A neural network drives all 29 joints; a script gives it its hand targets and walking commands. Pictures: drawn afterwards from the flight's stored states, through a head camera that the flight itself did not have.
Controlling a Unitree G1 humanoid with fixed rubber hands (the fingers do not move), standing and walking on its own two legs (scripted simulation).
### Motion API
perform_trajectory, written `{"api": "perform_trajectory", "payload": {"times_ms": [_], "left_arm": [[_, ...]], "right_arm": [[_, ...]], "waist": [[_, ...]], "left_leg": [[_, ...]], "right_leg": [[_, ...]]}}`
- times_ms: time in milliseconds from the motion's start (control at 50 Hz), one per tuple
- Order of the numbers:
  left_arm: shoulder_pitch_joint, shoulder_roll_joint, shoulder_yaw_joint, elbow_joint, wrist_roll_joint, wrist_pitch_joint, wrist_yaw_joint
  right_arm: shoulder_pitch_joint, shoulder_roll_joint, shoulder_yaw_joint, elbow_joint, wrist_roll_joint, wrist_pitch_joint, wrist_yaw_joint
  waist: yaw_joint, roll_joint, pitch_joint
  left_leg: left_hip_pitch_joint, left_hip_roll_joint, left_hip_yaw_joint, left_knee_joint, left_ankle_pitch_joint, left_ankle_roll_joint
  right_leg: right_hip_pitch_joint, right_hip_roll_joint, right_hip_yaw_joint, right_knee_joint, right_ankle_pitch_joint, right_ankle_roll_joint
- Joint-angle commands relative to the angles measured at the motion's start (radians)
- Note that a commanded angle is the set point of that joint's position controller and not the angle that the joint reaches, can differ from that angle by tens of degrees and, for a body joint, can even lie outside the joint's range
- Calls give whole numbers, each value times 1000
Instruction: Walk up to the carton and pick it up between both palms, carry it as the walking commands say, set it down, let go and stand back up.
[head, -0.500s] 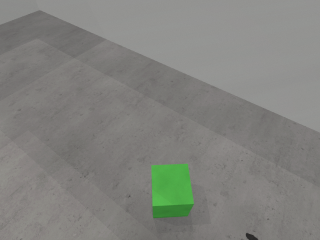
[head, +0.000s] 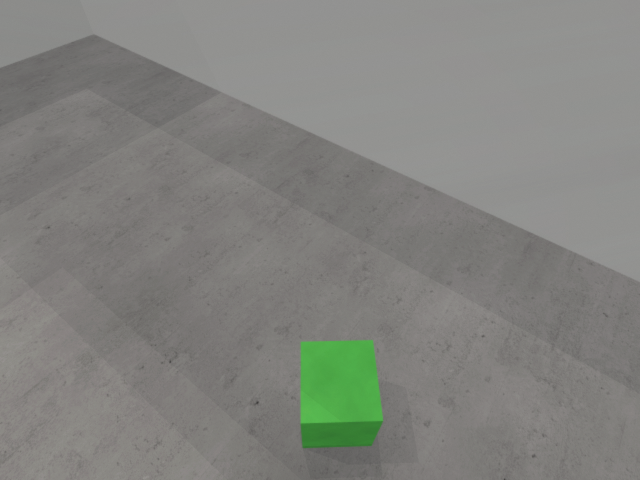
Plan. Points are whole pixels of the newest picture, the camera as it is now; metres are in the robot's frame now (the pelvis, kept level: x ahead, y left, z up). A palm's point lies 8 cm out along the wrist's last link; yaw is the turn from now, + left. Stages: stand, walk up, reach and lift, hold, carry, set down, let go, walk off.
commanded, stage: reach and lift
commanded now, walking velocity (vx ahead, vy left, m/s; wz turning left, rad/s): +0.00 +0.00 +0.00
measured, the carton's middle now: (337, 395) +0.43 -0.05 -0.65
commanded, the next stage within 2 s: none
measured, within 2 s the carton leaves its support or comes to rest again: neither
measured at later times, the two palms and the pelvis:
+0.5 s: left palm (187, 475) +0.16 +0.20 -0.16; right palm (490, 476) +0.15 -0.23 -0.16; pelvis -0.02 +0.01 -0.05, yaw -4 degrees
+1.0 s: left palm (216, 399) +0.27 +0.18 -0.19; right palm (460, 387) +0.29 -0.22 -0.18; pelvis -0.09 +0.01 -0.10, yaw -4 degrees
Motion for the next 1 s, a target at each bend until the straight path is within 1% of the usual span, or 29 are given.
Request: {"api": "perform_trajectory", "payload": {"times_ms": [0, 20, 40, 60, 80, 100, 120, 140, 160, 180, 200, 220, 260, 300, 320, 380, 420, 480, 540, 640, 680, 720, 780, 820, 900, 980], "left_arm": [[-731, 158, -74, -661, -35, 8, -6], [-621, 156, -29, -521, -68, 117, 10], [-509, 192, -46, -541, -64, 204, 16], [-443, 177, -61, -504, -76, 288, 11], [-384, 169, -53, -492, -86, 383, 10], [-284, 146, -38, -500, -94, 473, 6], [-192, 134, -35, -468, -94, 544, 2], [-142, 121, -22, -472, -94, 593, 1], [-121, 106, -13, -480, -81, 623, 4], [-109, 97, 1, -513, -68, 632, 6], [-115, 84, 10, -558, -62, 624, 6], [-125, 62, 7, -586, -56, 610, 5], [-170, 28, 3, -633, -43, 568, -1], [-233, 14, 11, -682, -35, 518, -6], [-249, 13, 18, -702, -27, 495, -7], [-230, 16, 41, -745, -4, 442, -1], [-211, 20, 42, -750, -4, 421, 4], [-229, 18, 35, -755, -21, 399, 8], [-285, 11, 32, -767, -39, 396, 12], [-492, 26, 48, -779, -63, 446, 18], [-571, 31, 61, -769, -69, 475, 23], [-655, 33, 73, -745, -76, 497, 31], [-796, 38, 92, -695, -79, 509, 46], [-870, 35, 103, -651, -76, 506, 57], [-989, 25, 131, -569, -61, 473, 72], [-1108, 33, 165, -530, -43, 417, 89]], "right_arm": [[-738, -153, 68, -723, 64, 18, 9], [-568, -124, 56, -474, 29, 120, -4], [-445, -166, 57, -480, 50, 197, 7], [-393, -190, 62, -467, 55, 276, 19], [-323, -224, 48, -462, 43, 357, 21], [-234, -217, 35, -451, 54, 433, 27], [-163, -194, 22, -449, 34, 500, 31], [-115, -163, 19, -453, 25, 550, 39], [-93, -154, 14, -460, 10, 583, 52], [-85, -154, 1, -493, -7, 594, 65], [-90, -156, -13, -529, -20, 586, 77], [-103, -156, -17, -559, -27, 570, 89], [-153, -149, -23, -616, -41, 529, 105], [-219, -139, -33, -670, -52, 481, 115], [-242, -136, -38, -687, -56, 459, 119], [-245, -139, -64, -718, -64, 412, 124], [-233, -140, -77, -723, -61, 393, 120], [-244, -139, -96, -723, -55, 373, 108], [-301, -145, -108, -719, -46, 370, 103], [-530, -181, -118, -682, -19, 417, 115], [-621, -193, -119, -655, -5, 437, 120], [-718, -203, -122, -616, 8, 452, 123], [-866, -209, -130, -541, 19, 460, 123], [-946, -210, -134, -487, 22, 454, 121], [-1085, -221, -151, -392, 14, 416, 113], [-1209, -248, -173, -327, 3, 359, 102]], "waist": [[19, -50, -112], [-6, 27, -119], [6, 43, -121], [14, 9, -121], [1, -33, -115], [16, -29, -105], [16, -24, -112], [26, -7, -138], [29, 9, -182], [43, 24, -220], [48, 22, -240], [48, 20, -245], [43, 6, -235], [40, -7, -269], [42, -7, -300], [48, -3, -397], [42, -11, -440], [30, -30, -478], [25, -38, -479], [28, -33, -420], [29, -26, -408], [32, -23, -399], [39, -18, -397], [46, -16, -417], [53, -27, -481], [50, -30, -581]], "left_leg": [[-257, 16, -27, 163, -227, 46], [-207, 90, 38, 222, -310, -13], [-189, 67, 39, 216, -256, -9], [-170, 38, 32, 204, -268, -3], [-80, 22, 28, 226, -237, 5], [-25, 6, 25, 251, -151, 10], [-31, 10, 13, 240, -107, 9], [-44, 18, 2, 227, -39, 15], [-66, 23, -13, 217, 54, 23], [-65, 19, -25, 213, 166, 26], [-49, 8, -36, 220, 251, 25], [-36, 3, -45, 229, 294, 23], [-48, 2, -52, 254, 300, 24], [-92, 2, -58, 309, 306, 26], [-110, 3, -62, 341, 330, 24], [-142, 5, -74, 423, 428, 18], [-173, 4, -80, 464, 438, 15], [-230, 5, -78, 499, 374, 12], [-290, 4, -61, 510, 246, 8], [-376, 8, -30, 514, -46, 4], [-387, 11, -20, 515, -121, -3], [-399, 11, -10, 514, -170, -11], [-426, 11, 5, 517, -216, -17], [-439, 11, 11, 523, -223, -22], [-472, 9, 12, 539, -198, -34], [-481, 5, 5, 555, -157, -45]], "right_leg": [[-494, -17, 167, 89, -262, -26], [-480, -79, 81, 130, -253, -44], [-455, -55, 46, 183, -217, -15], [-470, -43, 49, 165, -256, -16], [-553, -47, 83, 138, -283, -35], [-627, -59, 132, 120, -286, -58], [-629, -51, 136, 137, -224, -68], [-573, -37, 146, 158, -114, -77], [-498, -15, 155, 188, 2, -78], [-434, 7, 161, 207, 100, -76], [-421, 22, 164, 218, 169, -75], [-433, 31, 161, 224, 193, -72], [-477, 35, 158, 242, 190, -63], [-525, 32, 162, 298, 202, -53], [-546, 32, 163, 333, 222, -47], [-611, 38, 159, 412, 289, -28], [-649, 39, 158, 443, 309, -19], [-692, 36, 158, 471, 286, -9], [-726, 32, 155, 479, 198, -7], [-804, 19, 145, 480, -64, -12], [-819, 17, 138, 476, -137, -14], [-824, 18, 130, 473, -178, -15], [-836, 20, 122, 478, -210, -14], [-845, 22, 119, 487, -210, -13], [-868, 31, 116, 513, -181, -8], [-887, 43, 115, 536, -145, -3]]}}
